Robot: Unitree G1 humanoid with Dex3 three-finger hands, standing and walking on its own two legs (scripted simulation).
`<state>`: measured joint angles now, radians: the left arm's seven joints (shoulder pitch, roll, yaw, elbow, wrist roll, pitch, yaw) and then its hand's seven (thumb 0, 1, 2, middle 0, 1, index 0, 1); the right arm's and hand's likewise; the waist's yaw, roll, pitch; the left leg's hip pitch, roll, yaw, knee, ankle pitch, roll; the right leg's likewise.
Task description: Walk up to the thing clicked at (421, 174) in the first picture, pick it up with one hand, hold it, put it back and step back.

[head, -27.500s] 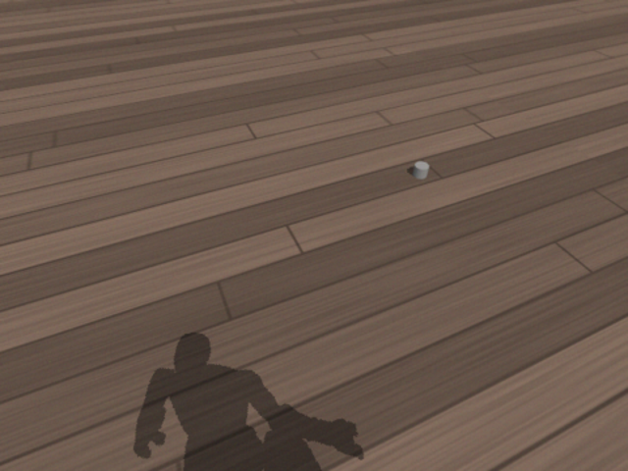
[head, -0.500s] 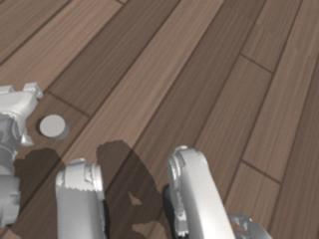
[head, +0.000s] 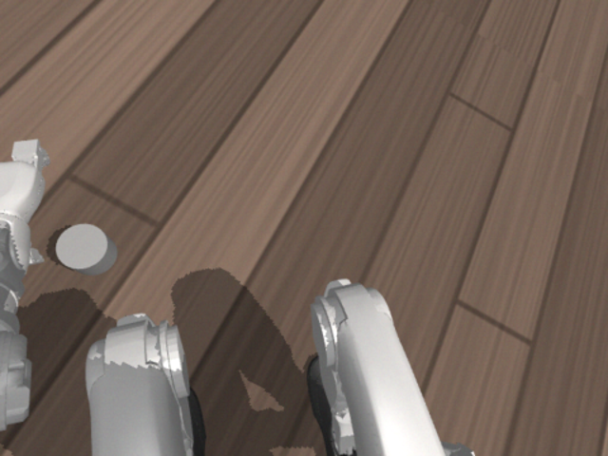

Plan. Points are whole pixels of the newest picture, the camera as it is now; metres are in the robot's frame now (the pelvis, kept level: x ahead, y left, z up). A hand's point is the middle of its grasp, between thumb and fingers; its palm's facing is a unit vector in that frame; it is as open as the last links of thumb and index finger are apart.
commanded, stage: home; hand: left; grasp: from above
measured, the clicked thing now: (88, 250) +0.46 +0.29 -0.31
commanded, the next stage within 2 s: none
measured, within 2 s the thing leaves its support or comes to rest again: neither
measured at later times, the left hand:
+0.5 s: hand out of the picture +0.29 +0.27 +0.05, palm faces -0.23 -0.67 -0.71, open 7.8 cm
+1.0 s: hand out of the picture +0.22 +0.22 +0.27, palm faces +0.19 -0.95 -0.27, open 7.4 cm
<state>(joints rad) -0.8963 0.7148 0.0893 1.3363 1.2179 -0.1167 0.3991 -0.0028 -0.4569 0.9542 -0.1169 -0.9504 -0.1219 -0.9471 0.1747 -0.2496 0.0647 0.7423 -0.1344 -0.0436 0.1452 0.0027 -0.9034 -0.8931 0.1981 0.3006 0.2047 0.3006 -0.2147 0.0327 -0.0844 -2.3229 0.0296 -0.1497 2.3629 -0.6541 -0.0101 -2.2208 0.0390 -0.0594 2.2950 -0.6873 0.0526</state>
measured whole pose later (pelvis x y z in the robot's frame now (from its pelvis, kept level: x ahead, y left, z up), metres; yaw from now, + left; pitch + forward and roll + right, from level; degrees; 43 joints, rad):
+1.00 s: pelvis +0.06 +0.01 +0.34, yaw +9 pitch +15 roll -4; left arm 0.37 0.23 0.04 -0.02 -0.03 0.43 0.08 0.01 0.90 0.90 -0.20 -0.30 -0.20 -0.30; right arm 0.27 -0.19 0.05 0.54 0.03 -0.14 -0.15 0.01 -0.91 -0.90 0.20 0.30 0.21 0.30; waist -0.06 0.06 -0.18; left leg -0.95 0.04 -0.07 1.20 -0.51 -0.01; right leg -0.87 0.00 -0.05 1.13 -0.52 0.02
